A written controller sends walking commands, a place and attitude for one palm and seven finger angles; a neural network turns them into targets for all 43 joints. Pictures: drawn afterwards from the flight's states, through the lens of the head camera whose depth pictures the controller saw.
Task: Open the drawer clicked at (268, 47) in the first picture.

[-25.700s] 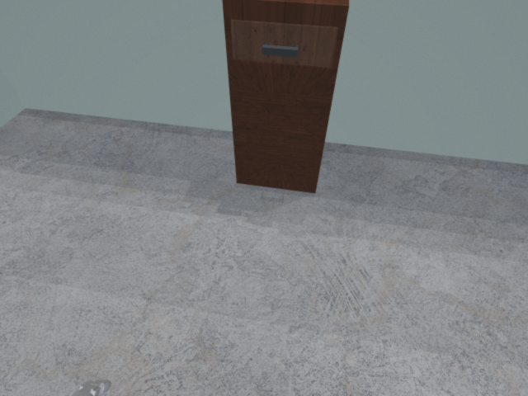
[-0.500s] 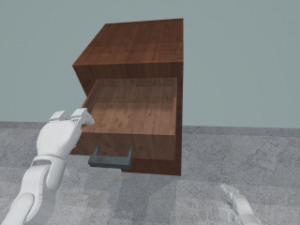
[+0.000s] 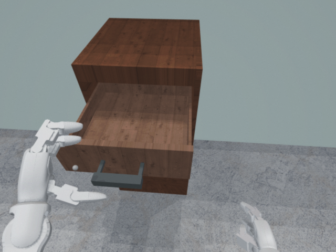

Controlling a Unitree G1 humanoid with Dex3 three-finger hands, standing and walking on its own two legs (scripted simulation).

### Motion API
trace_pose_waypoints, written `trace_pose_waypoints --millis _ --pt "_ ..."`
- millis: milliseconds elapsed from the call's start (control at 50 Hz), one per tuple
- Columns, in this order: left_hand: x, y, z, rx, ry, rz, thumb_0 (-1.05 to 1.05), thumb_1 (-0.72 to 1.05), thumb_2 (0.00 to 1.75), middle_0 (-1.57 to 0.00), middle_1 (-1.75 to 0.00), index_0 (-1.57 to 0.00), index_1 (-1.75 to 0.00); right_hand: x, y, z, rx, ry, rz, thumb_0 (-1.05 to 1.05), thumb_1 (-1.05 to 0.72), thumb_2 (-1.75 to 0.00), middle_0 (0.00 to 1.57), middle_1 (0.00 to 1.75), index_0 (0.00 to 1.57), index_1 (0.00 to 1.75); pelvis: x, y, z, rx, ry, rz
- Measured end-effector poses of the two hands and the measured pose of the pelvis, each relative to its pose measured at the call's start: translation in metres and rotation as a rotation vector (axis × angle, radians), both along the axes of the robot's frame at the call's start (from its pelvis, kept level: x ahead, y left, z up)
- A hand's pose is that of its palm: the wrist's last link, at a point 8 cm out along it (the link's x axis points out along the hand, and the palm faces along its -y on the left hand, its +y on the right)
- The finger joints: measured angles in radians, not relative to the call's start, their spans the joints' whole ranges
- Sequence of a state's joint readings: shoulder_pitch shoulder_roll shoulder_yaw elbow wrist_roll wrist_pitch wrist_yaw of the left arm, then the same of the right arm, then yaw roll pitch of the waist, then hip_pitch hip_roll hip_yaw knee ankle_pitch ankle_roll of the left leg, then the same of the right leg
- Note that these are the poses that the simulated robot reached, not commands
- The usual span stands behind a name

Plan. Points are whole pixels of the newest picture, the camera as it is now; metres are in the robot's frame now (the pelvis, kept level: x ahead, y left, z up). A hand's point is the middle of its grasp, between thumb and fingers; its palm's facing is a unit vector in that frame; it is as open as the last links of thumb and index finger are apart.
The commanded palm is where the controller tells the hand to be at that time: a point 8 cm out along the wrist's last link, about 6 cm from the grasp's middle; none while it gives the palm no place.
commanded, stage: draw the hand back to the body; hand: left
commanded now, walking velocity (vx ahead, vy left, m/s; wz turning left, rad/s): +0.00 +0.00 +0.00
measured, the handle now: (119, 172) +0.31 +0.18 -0.01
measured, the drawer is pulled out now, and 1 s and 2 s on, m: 0.28 0.28 0.28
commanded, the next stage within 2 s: step back with the hand held close in 0.78 s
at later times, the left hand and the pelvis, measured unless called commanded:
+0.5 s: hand (47, 168) +0.20 +0.25 +0.16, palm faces +0.41 -0.82 -0.40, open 9.3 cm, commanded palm +0.15 +0.29 +0.18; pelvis +0.02 +0.01 +0.00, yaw +0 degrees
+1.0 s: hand (46, 173) +0.19 +0.25 +0.17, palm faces +0.43 -0.79 -0.44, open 7.5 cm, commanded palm +0.13 +0.28 +0.18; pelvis +0.00 +0.00 +0.00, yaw +1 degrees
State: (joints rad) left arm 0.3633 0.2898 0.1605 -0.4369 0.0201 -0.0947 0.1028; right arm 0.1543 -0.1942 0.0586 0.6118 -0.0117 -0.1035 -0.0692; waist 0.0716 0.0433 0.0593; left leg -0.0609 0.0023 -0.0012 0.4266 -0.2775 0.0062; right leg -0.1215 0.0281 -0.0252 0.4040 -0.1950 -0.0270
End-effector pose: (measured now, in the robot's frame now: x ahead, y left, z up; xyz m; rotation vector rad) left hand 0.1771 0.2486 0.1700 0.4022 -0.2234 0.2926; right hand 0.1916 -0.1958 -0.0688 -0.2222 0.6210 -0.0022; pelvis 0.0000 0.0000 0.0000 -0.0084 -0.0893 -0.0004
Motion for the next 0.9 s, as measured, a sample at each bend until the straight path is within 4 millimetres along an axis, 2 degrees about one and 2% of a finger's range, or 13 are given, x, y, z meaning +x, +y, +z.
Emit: trace_pose_waypoints --millis 100,200,540,720,900 --pt "-0.001 0.013 0.01 -0.019 -0.063 0.026 -0.01 -0.23 0.42 -0.29 -1.02 -0.29 -1.02 -0.007 -0.006 -0.003 -0.028 0.02 -0.011 0.01 -0.9 -0.9 0.2 0.3 0.2 0.3 0.008 0.003 0.0 -0.004 -0.001 0.005" --pt "0.001 0.023 0.01 -0.005 -0.046 0.043 -0.01 -0.06 0.49 -0.27 -0.92 -0.28 -0.91 -0.007 -0.01 -0.007 -0.034 0.042 -0.025 0.01 -0.9 -0.9 0.21 0.3 0.2 0.3 0.013 0.007 0.0 -0.005 0.011 0.003" --pt "-0.018 0.043 0.008 0.044 0.035 0.132 0.0 0.52 0.75 -0.23 -0.54 -0.24 -0.53 0.015 -0.001 -0.006 -0.003 0.009 -0.022 0.01 -0.9 -0.9 0.21 0.3 0.2 0.3 0.02 0.01 0.0 -0.007 0.031 0.007" --pt "-0.024 0.035 0.006 0.021 0.035 0.136 0.01 0.79 0.86 -0.21 -0.37 -0.22 -0.36 0.016 0.0 -0.004 0.001 -0.006 -0.001 0.01 -0.9 -0.9 0.21 0.3 0.2 0.3 0.015 0.006 0.0 -0.005 0.025 0.015" --pt "-0.029 0.029 0.01 0.035 0.027 0.135 0.01 0.87 0.9 -0.21 -0.31 -0.21 -0.31 0.005 -0.01 -0.006 0.003 -0.002 -0.016 0.01 -0.9 -0.9 0.21 0.3 0.2 0.3 0.011 0.0 0.0 -0.003 0.017 0.015"
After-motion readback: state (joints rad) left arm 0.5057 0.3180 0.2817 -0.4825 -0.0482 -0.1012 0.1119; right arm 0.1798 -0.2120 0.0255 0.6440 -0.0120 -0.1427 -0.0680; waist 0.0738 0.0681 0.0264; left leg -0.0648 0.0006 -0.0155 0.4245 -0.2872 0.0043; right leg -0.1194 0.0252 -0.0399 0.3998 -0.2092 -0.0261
